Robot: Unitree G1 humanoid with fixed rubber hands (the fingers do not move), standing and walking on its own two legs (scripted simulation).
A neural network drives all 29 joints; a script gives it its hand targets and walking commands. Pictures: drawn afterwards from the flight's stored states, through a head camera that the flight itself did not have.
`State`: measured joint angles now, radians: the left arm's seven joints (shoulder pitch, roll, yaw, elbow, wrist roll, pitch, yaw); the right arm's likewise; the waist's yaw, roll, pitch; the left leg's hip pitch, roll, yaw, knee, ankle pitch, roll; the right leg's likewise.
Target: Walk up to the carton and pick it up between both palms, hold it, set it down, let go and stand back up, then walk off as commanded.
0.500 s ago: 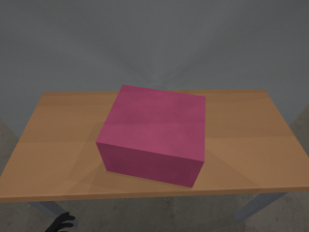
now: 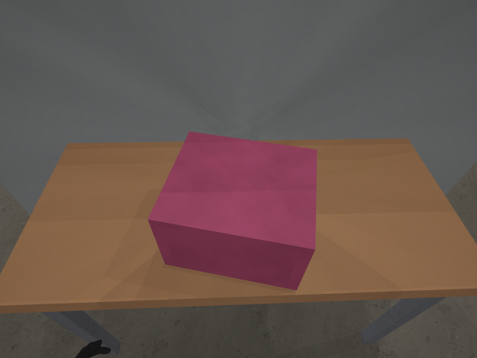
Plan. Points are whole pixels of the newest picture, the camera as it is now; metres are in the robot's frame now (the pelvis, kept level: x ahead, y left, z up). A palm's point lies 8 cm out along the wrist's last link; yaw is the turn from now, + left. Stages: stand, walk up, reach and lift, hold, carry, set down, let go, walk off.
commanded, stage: stand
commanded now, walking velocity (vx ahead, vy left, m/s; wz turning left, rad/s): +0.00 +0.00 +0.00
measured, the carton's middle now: (240, 207) +0.44 -0.01 -0.04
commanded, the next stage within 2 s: walk off in 0.44 s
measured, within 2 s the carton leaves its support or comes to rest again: neither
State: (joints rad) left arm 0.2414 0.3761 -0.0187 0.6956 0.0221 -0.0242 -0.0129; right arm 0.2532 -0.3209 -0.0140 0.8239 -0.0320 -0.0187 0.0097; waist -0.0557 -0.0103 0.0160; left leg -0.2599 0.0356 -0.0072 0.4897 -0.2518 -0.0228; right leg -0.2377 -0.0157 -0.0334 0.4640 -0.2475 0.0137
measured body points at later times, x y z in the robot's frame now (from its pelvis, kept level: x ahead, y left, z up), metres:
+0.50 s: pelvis -0.01 +0.00 +0.00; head -0.01 +0.01 +0.45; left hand +0.12 +0.29 -0.11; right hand +0.05 -0.29 -0.12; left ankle +0.00 +0.13 -0.74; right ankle +0.00 -0.13 -0.74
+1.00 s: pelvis -0.06 -0.01 -0.01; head -0.06 -0.01 +0.44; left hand +0.06 +0.30 -0.11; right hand +0.00 -0.31 -0.13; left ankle +0.00 +0.13 -0.74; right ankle -0.09 -0.10 -0.70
